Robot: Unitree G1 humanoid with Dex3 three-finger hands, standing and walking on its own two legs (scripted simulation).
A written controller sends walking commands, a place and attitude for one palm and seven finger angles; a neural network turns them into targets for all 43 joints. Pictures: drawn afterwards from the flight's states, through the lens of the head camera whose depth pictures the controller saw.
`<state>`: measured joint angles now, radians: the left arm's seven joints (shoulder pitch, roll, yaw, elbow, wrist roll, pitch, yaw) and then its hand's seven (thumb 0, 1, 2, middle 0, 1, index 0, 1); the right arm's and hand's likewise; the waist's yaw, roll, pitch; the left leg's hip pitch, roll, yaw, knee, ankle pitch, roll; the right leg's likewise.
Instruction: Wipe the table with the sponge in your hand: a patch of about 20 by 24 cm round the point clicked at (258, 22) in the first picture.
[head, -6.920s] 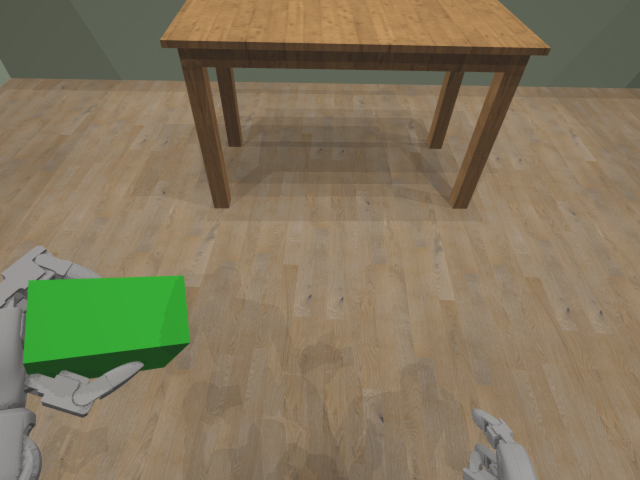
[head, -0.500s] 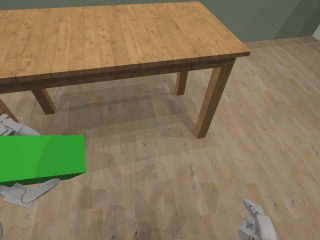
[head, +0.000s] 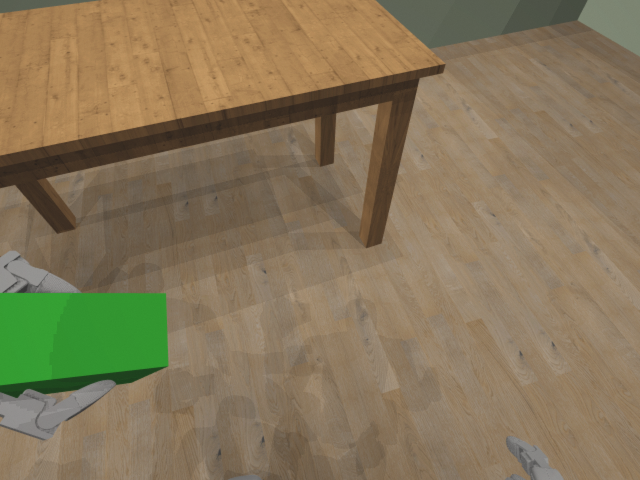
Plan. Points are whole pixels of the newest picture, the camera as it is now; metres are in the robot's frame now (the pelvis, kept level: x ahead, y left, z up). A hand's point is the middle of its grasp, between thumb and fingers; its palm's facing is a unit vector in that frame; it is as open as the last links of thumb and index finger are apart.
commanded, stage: take the last steps up to it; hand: left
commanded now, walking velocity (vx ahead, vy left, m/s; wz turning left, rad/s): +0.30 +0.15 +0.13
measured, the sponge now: (101, 344) +0.22 +0.21 +0.13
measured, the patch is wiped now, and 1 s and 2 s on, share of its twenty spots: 0.00 0.00 0.00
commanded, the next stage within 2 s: come to a stop and stand still in 1.66 s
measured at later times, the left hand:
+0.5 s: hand (30, 290) +0.27 +0.28 +0.15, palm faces +0.41 -0.78 -0.47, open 10.3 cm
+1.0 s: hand (7, 169) +0.40 +0.35 +0.18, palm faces +0.36 -0.79 -0.50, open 10.3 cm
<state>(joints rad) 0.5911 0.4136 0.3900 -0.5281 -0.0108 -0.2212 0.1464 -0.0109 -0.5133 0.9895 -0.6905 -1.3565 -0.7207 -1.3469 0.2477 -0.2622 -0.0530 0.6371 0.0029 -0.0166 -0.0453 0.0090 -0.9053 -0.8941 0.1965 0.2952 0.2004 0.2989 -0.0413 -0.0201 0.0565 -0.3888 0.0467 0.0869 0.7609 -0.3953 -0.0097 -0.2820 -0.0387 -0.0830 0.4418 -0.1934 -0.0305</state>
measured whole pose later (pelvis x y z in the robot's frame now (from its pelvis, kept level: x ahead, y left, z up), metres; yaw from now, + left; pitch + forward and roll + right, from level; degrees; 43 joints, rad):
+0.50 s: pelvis +0.06 +0.04 -0.01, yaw +3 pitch +1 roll +1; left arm 0.44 0.33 0.33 -0.42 -0.01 -0.24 0.12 -0.01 -0.51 0.99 -0.69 -1.36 -0.72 -1.35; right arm 0.17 -0.17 0.01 0.67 0.00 -0.04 -0.02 0.01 -0.90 -0.89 0.20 0.30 0.21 0.30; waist 0.02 0.05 0.05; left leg -0.47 0.03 0.05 1.13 -0.39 -0.02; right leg -0.26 -0.08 -0.17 0.57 -0.32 -0.02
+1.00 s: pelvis +0.19 +0.12 -0.01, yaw +1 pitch +2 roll +0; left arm 0.53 0.40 0.40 -0.59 -0.02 -0.24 0.14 -0.01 -0.51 0.99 -0.69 -1.36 -0.72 -1.35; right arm 0.20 -0.12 0.00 0.61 0.01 -0.11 -0.02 0.01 -0.90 -0.89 0.20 0.30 0.20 0.30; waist 0.00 0.01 0.06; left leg -0.22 0.07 0.20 0.50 -0.31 0.01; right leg -0.47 -0.09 -0.17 0.82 -0.38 0.04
